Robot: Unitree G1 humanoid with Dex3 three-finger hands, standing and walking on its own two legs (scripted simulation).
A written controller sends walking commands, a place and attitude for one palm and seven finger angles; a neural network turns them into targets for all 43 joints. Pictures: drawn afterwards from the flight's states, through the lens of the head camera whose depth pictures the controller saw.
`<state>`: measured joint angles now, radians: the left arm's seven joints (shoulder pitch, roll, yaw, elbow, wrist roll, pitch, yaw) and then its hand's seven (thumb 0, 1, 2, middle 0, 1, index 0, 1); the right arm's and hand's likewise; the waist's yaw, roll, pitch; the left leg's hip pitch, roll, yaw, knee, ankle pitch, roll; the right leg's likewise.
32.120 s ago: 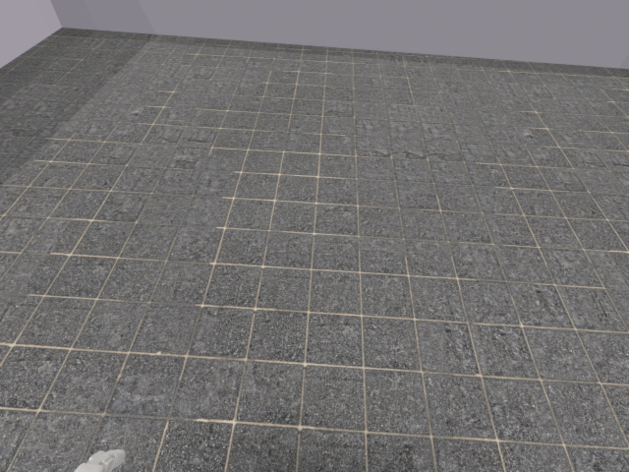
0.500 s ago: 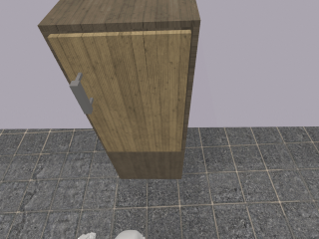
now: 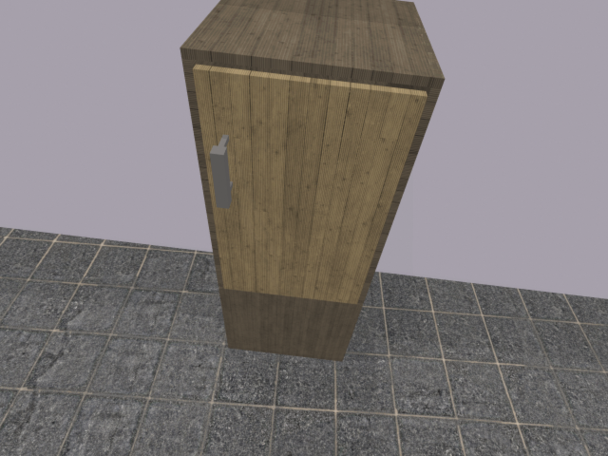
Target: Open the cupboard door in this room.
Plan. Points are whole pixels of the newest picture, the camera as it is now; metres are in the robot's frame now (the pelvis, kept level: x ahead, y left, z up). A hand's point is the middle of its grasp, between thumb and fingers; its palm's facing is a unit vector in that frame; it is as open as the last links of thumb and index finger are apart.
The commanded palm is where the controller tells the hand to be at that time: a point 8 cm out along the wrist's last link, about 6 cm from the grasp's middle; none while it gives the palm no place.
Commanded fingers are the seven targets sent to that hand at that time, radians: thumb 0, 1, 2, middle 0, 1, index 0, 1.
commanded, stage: come to a stop and stand still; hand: left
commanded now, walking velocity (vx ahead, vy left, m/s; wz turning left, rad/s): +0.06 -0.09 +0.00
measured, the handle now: (224, 171) +0.56 +0.19 +0.06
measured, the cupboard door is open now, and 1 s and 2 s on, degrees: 0 0 0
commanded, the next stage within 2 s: look again from close up in 0.10 s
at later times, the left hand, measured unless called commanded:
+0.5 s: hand out of the picture +0.05 +0.14 -0.18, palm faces +0.01 -0.98 -0.21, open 7.2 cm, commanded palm none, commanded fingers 0.00 0.90 0.90 -0.20 -0.30 -0.20 -0.30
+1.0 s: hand (195, 455) +0.14 +0.14 -0.05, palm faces +0.25 -0.95 -0.21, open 7.4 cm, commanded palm +0.12 +0.18 -0.06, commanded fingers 0.00 0.67 0.80 -0.22 -0.45 -0.22 -0.45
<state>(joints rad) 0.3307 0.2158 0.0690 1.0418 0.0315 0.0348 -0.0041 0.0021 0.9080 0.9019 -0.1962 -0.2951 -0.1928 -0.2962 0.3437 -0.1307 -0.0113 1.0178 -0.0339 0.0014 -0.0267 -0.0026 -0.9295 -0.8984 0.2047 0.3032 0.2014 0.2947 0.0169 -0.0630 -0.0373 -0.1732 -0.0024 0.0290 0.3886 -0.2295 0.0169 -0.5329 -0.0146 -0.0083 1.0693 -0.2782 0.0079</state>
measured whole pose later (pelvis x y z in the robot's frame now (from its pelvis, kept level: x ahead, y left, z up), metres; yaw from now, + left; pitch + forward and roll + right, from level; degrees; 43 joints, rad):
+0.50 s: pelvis +0.02 -0.04 -0.01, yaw -1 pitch -1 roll +0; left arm 0.28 0.15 0.01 1.09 0.02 -0.01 0.05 0.01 0.95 0.90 -0.20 -0.30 -0.20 -0.30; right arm 0.32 -0.14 0.00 1.08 -0.03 0.00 -0.04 0.02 -0.94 -0.90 0.20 0.30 0.20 0.29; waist -0.01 0.01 -0.03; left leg -0.22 0.00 0.05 0.56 -0.33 0.03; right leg -0.20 0.02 -0.07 0.54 -0.33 -0.04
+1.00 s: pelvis -0.01 -0.05 -0.01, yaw +0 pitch -1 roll +1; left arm 0.50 0.19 0.01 0.20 -0.17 -0.07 0.12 0.06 0.92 0.88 -0.20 -0.33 -0.20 -0.33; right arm 0.35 -0.25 0.00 0.85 0.05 -0.24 -0.10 0.02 -0.92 -0.90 0.21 0.30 0.20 0.29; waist -0.02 0.06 -0.02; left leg -0.27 -0.01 0.02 0.56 -0.28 0.01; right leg -0.26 0.01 -0.09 0.58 -0.31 -0.06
